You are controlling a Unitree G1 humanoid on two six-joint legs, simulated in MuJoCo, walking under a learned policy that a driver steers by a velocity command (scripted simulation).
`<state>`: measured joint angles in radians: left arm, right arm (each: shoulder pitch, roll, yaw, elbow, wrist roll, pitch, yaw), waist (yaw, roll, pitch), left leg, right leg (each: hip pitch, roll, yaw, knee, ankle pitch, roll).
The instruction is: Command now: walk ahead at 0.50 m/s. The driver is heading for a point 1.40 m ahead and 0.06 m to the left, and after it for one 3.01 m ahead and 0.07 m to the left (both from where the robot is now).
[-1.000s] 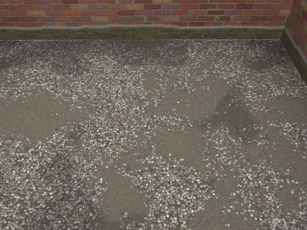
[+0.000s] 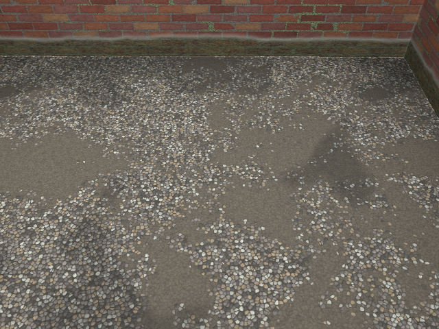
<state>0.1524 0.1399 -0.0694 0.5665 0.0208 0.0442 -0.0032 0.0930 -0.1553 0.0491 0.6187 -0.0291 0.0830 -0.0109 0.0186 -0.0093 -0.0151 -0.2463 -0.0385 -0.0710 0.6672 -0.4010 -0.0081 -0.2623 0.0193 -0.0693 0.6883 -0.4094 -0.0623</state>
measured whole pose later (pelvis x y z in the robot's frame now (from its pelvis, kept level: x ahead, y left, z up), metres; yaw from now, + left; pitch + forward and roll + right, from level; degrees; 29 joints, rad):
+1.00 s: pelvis +0.00 +0.00 +0.00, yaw +0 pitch -2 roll +1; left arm 0.16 0.15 -0.07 0.58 0.02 0.04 0.00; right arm 0.08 -0.15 0.05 0.62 -0.03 0.09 -0.01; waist 0.01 -0.01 -0.01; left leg -0.22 -0.04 -0.07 0.63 -0.38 0.00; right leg -0.24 0.02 -0.07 0.65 -0.39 -0.05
